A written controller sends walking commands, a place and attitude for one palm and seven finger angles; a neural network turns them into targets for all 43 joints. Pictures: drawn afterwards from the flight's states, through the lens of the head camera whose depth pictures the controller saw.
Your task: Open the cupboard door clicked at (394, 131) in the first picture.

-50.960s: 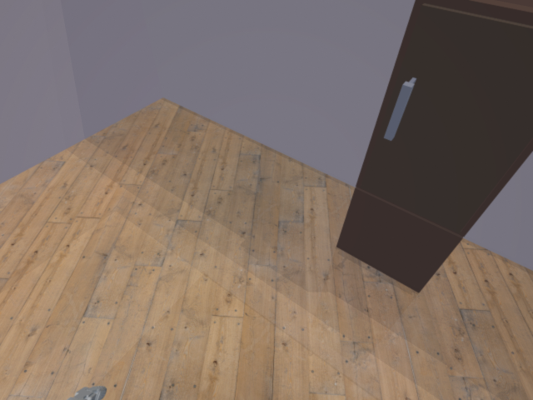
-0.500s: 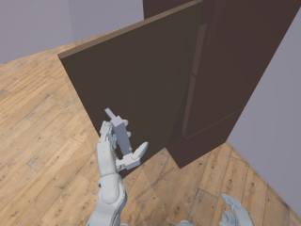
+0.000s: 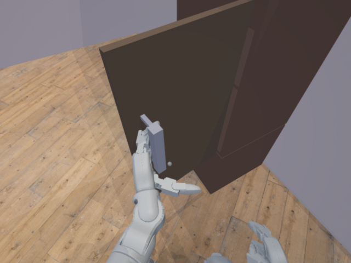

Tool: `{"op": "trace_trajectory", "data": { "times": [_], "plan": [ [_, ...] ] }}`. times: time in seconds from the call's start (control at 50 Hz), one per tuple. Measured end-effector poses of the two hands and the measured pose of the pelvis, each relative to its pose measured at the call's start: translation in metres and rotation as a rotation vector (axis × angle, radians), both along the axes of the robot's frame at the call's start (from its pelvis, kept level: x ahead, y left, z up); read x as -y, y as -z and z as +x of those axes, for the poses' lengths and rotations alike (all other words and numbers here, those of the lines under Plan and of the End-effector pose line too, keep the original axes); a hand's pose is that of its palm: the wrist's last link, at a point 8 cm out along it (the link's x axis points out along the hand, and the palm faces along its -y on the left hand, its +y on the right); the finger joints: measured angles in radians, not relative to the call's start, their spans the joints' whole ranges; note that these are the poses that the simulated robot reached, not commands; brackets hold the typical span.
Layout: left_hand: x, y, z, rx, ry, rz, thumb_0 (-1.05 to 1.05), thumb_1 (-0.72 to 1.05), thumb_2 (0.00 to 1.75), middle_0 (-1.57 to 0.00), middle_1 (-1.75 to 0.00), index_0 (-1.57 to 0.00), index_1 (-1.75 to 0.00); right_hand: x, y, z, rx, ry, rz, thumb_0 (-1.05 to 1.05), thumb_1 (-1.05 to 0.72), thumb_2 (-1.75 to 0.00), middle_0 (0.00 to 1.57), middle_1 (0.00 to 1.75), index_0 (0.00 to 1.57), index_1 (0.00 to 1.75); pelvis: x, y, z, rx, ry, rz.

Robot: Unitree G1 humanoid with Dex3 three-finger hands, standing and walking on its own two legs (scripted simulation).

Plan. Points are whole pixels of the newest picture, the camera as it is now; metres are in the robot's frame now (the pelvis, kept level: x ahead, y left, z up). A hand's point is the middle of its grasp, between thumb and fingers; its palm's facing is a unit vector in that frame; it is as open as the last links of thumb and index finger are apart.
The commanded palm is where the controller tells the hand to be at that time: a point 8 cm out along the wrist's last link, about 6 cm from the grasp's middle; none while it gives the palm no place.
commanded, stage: slide the hand sideways off the handle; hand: left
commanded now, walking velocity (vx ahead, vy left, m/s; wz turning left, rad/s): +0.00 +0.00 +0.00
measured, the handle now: (153, 145) +0.37 +0.07 +0.06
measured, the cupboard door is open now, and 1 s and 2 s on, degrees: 97 99 99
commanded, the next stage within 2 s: draw the hand back to the body in 1.26 s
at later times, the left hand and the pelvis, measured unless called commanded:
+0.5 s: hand (161, 181) +0.28 +0.05 +0.07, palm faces -0.20 -0.98 +0.02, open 16.3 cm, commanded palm +0.26 +0.11 +0.06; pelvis +0.01 +0.02 +0.00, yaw -1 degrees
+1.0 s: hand (132, 203) +0.23 +0.10 +0.06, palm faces -0.13 -0.99 -0.03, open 16.3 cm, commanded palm +0.21 +0.16 +0.06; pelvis +0.03 +0.00 -0.01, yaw +0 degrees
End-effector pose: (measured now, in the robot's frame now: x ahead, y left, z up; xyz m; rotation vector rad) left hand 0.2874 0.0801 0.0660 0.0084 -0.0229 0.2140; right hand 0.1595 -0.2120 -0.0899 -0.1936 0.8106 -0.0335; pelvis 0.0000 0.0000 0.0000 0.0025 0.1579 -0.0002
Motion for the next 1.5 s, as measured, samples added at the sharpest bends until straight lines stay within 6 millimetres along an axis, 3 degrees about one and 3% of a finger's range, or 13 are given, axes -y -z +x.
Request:
{"op": "trace_trajectory", "data": {
  "times": [0.1, 0.2, 0.28, 0.36, 0.48, 0.66, 0.88, 1.02, 1.18, 1.42, 1.5],
  "plan": [
    [-0.003, 0.0, 0.0, 0.001, 0.02, 0.013, -0.02, -0.5, 0.3, -0.33, -0.56, -0.3, -0.56, -0.006, 0.001, -0.002, -0.012, -0.004, 0.0, 0.01, -0.91, -0.89, 0.2, 0.3, 0.2, 0.3, -0.005, 0.0, -0.002, 0.002, 0.0, -0.002],
    [-0.021, 0.001, -0.002, 0.04, 0.338, 0.145, -0.02, -0.49, 0.3, -0.26, -0.44, -0.19, -0.44, -0.005, 0.002, -0.01, -0.012, 0.011, -0.006, 0.01, -0.91, -0.89, 0.2, 0.3, 0.2, 0.3, -0.008, 0.002, -0.005, 0.006, -0.006, -0.003],
    [-0.026, -0.001, -0.004, -0.005, 0.493, 0.073, -0.02, -0.5, 0.3, -0.21, -0.37, -0.14, -0.37, -0.003, -0.002, -0.015, 0.008, 0.048, 0.001, 0.02, -0.91, -0.89, 0.2, 0.3, 0.2, 0.3, -0.014, 0.0, -0.004, 0.025, -0.004, -0.011],
    [-0.024, 0.0, -0.007, -0.04, 0.447, -0.062, -0.02, -0.5, 0.3, -0.17, -0.33, -0.13, -0.33, -0.003, -0.01, -0.014, 0.034, 0.058, 0.001, 0.02, -0.91, -0.89, 0.2, 0.3, 0.2, 0.3, -0.018, -0.004, 0.001, 0.027, 0.003, -0.005],
    [-0.023, 0.001, -0.018, 0.005, 0.41, -0.033, -0.02, -0.5, 0.3, -0.13, -0.31, -0.15, -0.31, -0.004, -0.018, -0.002, 0.069, 0.029, -0.002, 0.02, -0.91, -0.89, 0.2, 0.3, 0.2, 0.3, -0.016, 0.0, 0.008, 0.004, 0.015, 0.001],
    [-0.047, 0.01, -0.035, -0.049, 0.387, 0.023, -0.02, -0.5, 0.3, -0.14, -0.3, -0.15, -0.3, -0.005, -0.015, 0.025, 0.096, 0.006, 0.01, 0.02, -0.91, -0.89, 0.2, 0.3, 0.2, 0.3, -0.011, 0.006, 0.016, -0.009, 0.007, -0.007],
    [-0.061, -0.001, -0.05, -0.036, 0.364, 0.002, -0.02, -0.5, 0.3, -0.16, -0.3, -0.16, -0.3, 0.0, -0.017, 0.043, 0.139, -0.002, 0.016, 0.02, -0.91, -0.89, 0.2, 0.3, 0.2, 0.3, -0.002, 0.007, 0.028, -0.031, -0.004, -0.008],
    [-0.081, 0.007, -0.072, -0.089, 0.343, 0.02, -0.02, -0.5, 0.3, -0.15, -0.3, -0.15, -0.3, 0.012, -0.018, 0.044, 0.152, 0.008, -0.008, 0.02, -0.91, -0.89, 0.2, 0.3, 0.2, 0.3, 0.003, 0.011, 0.03, -0.034, -0.007, -0.009],
    [-0.104, 0.004, -0.087, -0.034, 0.34, 0.033, -0.02, -0.5, 0.3, -0.15, -0.3, -0.15, -0.3, 0.02, -0.014, 0.039, 0.174, 0.02, -0.042, 0.02, -0.91, -0.89, 0.2, 0.3, 0.2, 0.3, 0.002, 0.019, 0.022, -0.038, -0.015, -0.023],
    [-0.105, 0.005, -0.096, -0.044, 0.379, 0.01, -0.02, -0.5, 0.3, -0.15, -0.3, -0.15, -0.3, 0.006, -0.016, 0.022, 0.21, 0.045, -0.029, 0.02, -0.91, -0.89, 0.2, 0.3, 0.2, 0.3, -0.008, 0.022, 0.01, -0.023, -0.008, -0.028],
    [-0.115, -0.007, -0.093, -0.017, 0.361, 0.052, -0.02, -0.5, 0.3, -0.15, -0.3, -0.15, -0.3, 0.0, -0.019, 0.016, 0.207, 0.046, -0.023, 0.02, -0.91, -0.89, 0.2, 0.3, 0.2, 0.3, -0.011, 0.019, 0.008, -0.009, -0.007, -0.031]
  ]
}}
